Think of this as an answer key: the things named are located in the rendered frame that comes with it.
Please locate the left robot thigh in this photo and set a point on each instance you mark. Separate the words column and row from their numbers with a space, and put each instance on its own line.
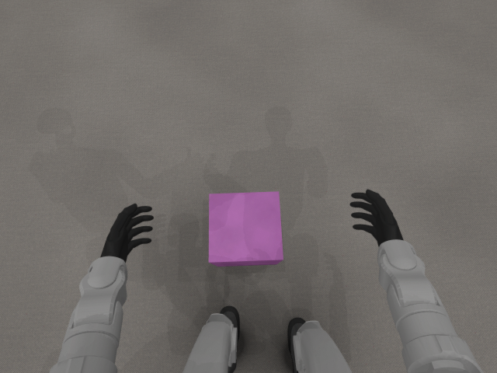
column 214, row 350

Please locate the robot right hand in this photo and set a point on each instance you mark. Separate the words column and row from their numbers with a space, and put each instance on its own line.
column 385, row 227

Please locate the robot right foot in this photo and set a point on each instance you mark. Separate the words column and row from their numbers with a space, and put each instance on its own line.
column 294, row 325

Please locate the carton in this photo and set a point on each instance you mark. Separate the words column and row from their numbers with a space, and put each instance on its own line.
column 245, row 229

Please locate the left robot forearm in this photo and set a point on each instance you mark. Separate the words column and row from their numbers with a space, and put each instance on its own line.
column 93, row 332

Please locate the robot left hand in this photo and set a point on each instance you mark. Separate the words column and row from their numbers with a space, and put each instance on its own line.
column 118, row 242

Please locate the right robot forearm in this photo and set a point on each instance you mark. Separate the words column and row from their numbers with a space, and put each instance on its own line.
column 430, row 342

